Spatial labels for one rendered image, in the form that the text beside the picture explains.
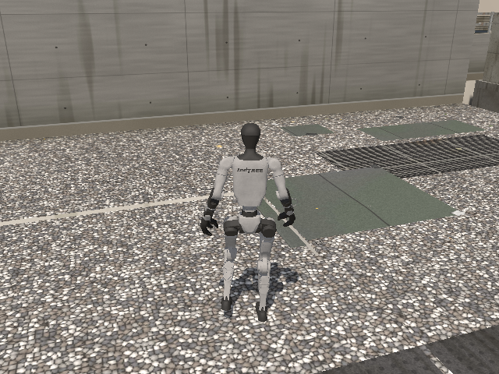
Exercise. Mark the right robot forearm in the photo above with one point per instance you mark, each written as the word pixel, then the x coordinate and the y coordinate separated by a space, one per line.
pixel 287 204

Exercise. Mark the humanoid robot head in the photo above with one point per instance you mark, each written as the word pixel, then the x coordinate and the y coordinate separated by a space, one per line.
pixel 250 133

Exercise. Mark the robot right hand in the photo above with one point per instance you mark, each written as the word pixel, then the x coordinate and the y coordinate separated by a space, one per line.
pixel 291 218

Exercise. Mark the left robot forearm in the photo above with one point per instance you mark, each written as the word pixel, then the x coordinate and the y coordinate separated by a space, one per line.
pixel 210 207

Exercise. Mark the left robot thigh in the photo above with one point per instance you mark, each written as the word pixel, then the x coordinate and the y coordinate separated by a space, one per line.
pixel 231 229

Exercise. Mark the robot left upper arm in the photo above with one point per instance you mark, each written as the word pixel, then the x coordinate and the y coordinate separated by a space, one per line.
pixel 221 176

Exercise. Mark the robot right upper arm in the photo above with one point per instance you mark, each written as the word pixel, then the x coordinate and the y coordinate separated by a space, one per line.
pixel 279 178

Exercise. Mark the robot left hand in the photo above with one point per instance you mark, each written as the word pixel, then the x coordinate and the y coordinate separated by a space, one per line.
pixel 204 224

